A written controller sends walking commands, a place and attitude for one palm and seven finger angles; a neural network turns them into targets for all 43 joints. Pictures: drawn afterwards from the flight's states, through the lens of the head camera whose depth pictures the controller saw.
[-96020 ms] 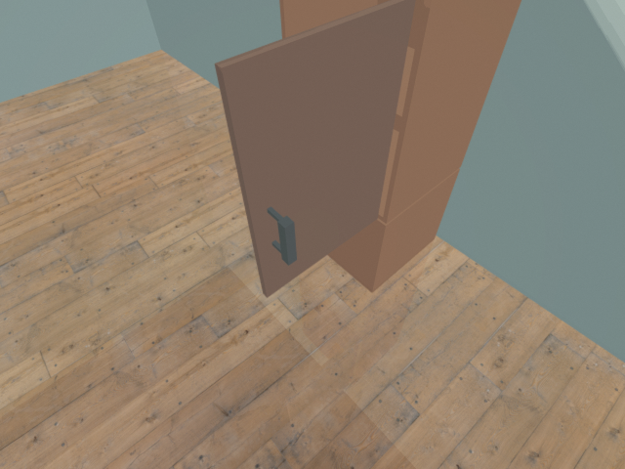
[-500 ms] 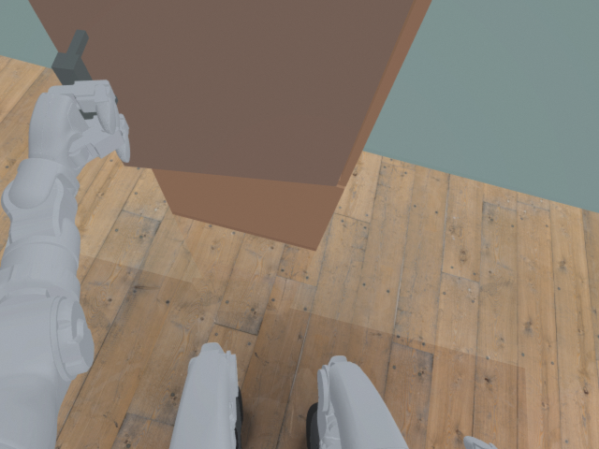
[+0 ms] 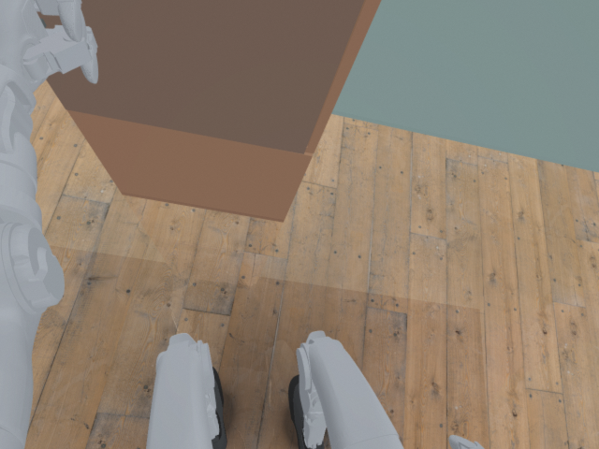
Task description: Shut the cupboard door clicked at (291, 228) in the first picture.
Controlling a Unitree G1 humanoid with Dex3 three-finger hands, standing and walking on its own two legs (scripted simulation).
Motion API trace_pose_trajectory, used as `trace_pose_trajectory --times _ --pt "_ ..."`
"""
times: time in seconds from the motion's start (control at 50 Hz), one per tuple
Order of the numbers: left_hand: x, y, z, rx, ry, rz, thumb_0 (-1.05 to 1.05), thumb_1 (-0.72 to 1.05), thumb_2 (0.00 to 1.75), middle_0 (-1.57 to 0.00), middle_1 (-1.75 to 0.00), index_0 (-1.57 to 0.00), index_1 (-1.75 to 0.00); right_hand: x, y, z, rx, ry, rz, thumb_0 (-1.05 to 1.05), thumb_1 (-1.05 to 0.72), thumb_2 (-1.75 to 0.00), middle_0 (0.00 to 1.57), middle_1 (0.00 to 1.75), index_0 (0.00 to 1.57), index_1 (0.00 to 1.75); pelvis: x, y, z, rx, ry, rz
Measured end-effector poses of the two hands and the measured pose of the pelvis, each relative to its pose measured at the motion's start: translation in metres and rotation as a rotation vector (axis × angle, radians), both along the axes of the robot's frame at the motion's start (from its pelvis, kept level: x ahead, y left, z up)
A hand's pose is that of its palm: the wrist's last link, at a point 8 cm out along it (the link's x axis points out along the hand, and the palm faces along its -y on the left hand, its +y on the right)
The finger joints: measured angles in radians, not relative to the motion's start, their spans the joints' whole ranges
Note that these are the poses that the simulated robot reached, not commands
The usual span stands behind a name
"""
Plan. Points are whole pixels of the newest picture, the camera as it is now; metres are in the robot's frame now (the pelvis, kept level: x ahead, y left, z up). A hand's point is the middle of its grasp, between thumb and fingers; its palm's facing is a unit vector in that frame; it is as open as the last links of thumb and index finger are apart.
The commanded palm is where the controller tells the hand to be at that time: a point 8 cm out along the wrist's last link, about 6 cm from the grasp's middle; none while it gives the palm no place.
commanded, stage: push the door shut along its arc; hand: left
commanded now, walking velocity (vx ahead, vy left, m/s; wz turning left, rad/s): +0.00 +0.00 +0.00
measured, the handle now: (6, 1) +0.62 +0.28 +0.07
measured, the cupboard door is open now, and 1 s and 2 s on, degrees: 1 0 0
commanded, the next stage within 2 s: pull the fist back off the door in 0.62 s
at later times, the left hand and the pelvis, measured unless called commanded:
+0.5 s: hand (104, 26) +0.59 +0.18 +0.08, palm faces -0.27 -0.96 -0.05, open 3.2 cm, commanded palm +0.62 +0.17 +0.08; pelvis +0.01 -0.02 -0.01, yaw -1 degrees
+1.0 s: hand (116, 23) +0.60 +0.17 +0.08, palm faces +0.23 -0.97 -0.02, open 3.0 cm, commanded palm +0.60 +0.14 +0.08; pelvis -0.02 -0.01 -0.02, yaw +0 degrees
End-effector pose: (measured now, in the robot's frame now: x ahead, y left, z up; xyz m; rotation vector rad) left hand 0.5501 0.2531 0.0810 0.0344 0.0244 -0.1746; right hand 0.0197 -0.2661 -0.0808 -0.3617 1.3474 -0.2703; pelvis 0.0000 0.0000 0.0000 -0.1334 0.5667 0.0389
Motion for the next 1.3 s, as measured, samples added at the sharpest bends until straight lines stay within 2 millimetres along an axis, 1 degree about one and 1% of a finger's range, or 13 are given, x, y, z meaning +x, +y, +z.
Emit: trace_pose_trajectory --times 0.14,0.3,0.38,0.64,0.74,0.8,0.9,0.94,0.98,1.06,1.16,1.24,1.3 --pt "0.023 -0.017 0.0 -0.01 -0.003 -0.042 0.02 0.9 0.9 -1.3 -1.5 -1.29 -1.5 -0.019 0.001 -0.006 0.01 0.048 -0.058 0.01 -0.9 -0.9 0.2 0.3 0.2 0.3 0.004 -0.002 -0.006 0.002 0.023 -0.022" --pt "0.032 -0.017 -0.002 0.028 0.024 -0.054 0.0 0.86 0.91 -1.3 -1.5 -1.29 -1.5 -0.033 0.002 -0.012 0.035 0.111 -0.085 0.01 -0.9 -0.9 0.2 0.3 0.2 0.3 0.008 -0.007 -0.009 0.011 0.036 -0.03" --pt "0.034 -0.016 0.0 0.03 0.037 -0.072 0.01 0.86 0.93 -1.3 -1.5 -1.29 -1.5 -0.032 -0.002 -0.012 0.026 0.117 -0.08 0.01 -0.9 -0.9 0.2 0.3 0.21 0.3 0.008 -0.011 -0.01 0.011 0.037 -0.026" --pt "0.034 -0.021 0.004 0.024 0.055 -0.112 0.05 0.91 0.99 -1.3 -1.5 -1.3 -1.5 -0.013 -0.024 -0.006 -0.063 0.045 -0.01 0.01 -0.9 -0.9 0.2 0.3 0.2 0.3 0.001 -0.016 -0.015 -0.008 0.032 -0.008" --pt "0.032 -0.026 0.003 0.034 0.043 -0.125 0.05 0.95 1.02 -1.3 -1.5 -1.3 -1.5 -0.013 -0.023 -0.008 -0.081 0.021 0.001 0.01 -0.9 -0.9 0.2 0.3 0.2 0.3 -0.004 -0.013 -0.018 -0.015 0.029 -0.007" --pt "0.029 -0.026 0.0 -0.034 0.034 -0.006 0.05 0.88 1.01 -1.3 -1.5 -1.3 -1.5 -0.015 -0.016 -0.009 -0.062 0.02 0.027 0.01 -0.9 -0.9 0.2 0.3 0.2 0.3 -0.007 -0.011 -0.019 -0.018 0.028 -0.008" --pt "0.02 -0.029 -0.007 -0.119 0.031 0.283 0.03 0.73 0.97 -1.3 -1.5 -1.29 -1.5 -0.026 0.003 -0.013 0.02 0.044 0.061 0.01 -0.9 -0.9 0.2 0.3 0.2 0.3 -0.013 -0.009 -0.017 -0.015 0.024 -0.003" --pt "0.017 -0.033 -0.007 -0.099 0.018 0.368 0.02 0.71 0.96 -1.3 -1.5 -1.29 -1.5 -0.033 0.01 -0.015 0.051 0.053 0.058 0.01 -0.9 -0.9 0.2 0.3 0.2 0.3 -0.015 -0.009 -0.017 -0.014 0.025 -0.001" --pt "0.016 -0.036 -0.004 -0.041 -0.001 0.407 0.03 0.72 0.97 -1.3 -1.5 -1.29 -1.5 -0.042 0.015 -0.016 0.077 0.061 0.041 0.01 -0.9 -0.9 0.2 0.3 0.2 0.3 -0.017 -0.01 -0.017 -0.012 0.023 0.001" --pt "0.016 -0.043 0.002 0.048 -0.015 0.389 0.06 0.8 0.99 -1.3 -1.5 -1.29 -1.5 -0.063 0.021 -0.016 0.11 0.088 -0.014 0.01 -0.9 -0.9 0.2 0.3 0.21 0.3 -0.019 -0.01 -0.015 -0.01 0.016 0.002" --pt "0.016 -0.049 0.002 0.006 0.026 0.341 0.04 0.89 0.99 -1.3 -1.5 -1.3 -1.5 -0.086 0.023 -0.006 0.122 0.144 -0.066 0.01 -0.9 -0.9 0.2 0.3 0.2 0.3 -0.018 -0.011 -0.006 -0.001 0.009 -0.005" --pt "0.014 -0.053 0.003 -0.019 0.019 0.329 0.05 0.93 0.98 -1.3 -1.5 -1.3 -1.5 -0.093 0.018 0.004 0.119 0.181 -0.078 0.01 -0.9 -0.9 0.2 0.3 0.2 0.3 -0.012 -0.012 0.001 0.008 0.011 -0.01" --pt "0.013 -0.057 0.001 -0.025 0.008 0.33 0.04 0.94 0.96 -1.3 -1.5 -1.3 -1.5 -0.091 0.012 0.009 0.114 0.196 -0.08 0.01 -0.9 -0.9 0.2 0.3 0.2 0.3 -0.006 -0.013 0.006 0.016 0.009 -0.015"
